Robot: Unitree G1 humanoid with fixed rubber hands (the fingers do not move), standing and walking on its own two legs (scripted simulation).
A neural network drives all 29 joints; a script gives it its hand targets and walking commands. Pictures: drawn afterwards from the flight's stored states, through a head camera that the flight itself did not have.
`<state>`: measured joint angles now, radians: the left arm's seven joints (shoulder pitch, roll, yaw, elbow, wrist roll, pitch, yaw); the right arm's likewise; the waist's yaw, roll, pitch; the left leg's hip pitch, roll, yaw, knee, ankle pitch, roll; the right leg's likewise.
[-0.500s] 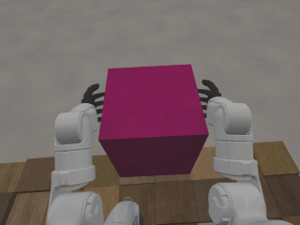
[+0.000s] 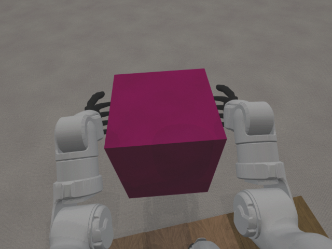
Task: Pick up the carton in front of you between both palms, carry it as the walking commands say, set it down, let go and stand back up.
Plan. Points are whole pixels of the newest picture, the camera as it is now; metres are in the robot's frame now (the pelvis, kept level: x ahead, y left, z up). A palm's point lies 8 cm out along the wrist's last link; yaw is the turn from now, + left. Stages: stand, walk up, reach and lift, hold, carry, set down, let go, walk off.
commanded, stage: carry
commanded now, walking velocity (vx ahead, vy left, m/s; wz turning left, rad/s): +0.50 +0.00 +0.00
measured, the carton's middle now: (164, 137) +0.37 -0.02 +0.07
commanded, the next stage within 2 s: none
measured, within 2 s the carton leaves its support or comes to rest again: neither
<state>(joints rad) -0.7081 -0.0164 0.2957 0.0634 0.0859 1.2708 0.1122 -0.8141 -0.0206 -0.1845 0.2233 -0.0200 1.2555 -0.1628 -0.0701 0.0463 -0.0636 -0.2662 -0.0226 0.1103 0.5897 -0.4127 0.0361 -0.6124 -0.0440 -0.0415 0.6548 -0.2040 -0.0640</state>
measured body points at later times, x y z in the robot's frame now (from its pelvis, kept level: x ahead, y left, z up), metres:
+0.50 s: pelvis +0.37 -0.02 -0.05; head +0.37 -0.03 +0.40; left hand +0.75 +0.16 +0.16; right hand +0.77 -0.15 +0.15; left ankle +0.49 +0.04 -0.78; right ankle +0.15 -0.11 -0.71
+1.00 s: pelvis +0.71 -0.04 -0.07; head +0.75 -0.05 +0.38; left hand +1.06 +0.13 +0.02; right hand +1.09 -0.17 +0.01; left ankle +0.56 +0.05 -0.70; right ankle +0.82 -0.09 -0.78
